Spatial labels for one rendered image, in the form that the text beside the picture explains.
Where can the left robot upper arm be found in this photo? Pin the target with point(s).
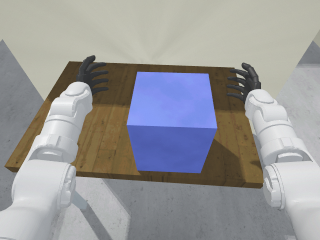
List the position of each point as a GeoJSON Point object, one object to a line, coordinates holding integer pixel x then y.
{"type": "Point", "coordinates": [43, 188]}

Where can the carton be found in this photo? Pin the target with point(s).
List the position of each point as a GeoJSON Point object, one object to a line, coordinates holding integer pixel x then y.
{"type": "Point", "coordinates": [171, 121]}

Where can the robot left forearm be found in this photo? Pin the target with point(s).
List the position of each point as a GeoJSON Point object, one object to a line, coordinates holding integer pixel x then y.
{"type": "Point", "coordinates": [59, 136]}

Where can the robot right hand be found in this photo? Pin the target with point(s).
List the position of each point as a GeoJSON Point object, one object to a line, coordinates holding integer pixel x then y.
{"type": "Point", "coordinates": [250, 83]}

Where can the robot right forearm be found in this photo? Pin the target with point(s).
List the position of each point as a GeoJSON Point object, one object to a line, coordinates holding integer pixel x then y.
{"type": "Point", "coordinates": [278, 140]}

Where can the robot left hand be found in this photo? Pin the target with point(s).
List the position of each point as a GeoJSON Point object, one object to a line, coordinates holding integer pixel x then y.
{"type": "Point", "coordinates": [86, 75]}

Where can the right robot upper arm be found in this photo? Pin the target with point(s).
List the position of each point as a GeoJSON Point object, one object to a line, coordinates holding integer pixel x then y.
{"type": "Point", "coordinates": [294, 187]}

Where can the table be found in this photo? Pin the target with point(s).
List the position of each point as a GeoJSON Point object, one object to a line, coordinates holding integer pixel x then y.
{"type": "Point", "coordinates": [104, 146]}

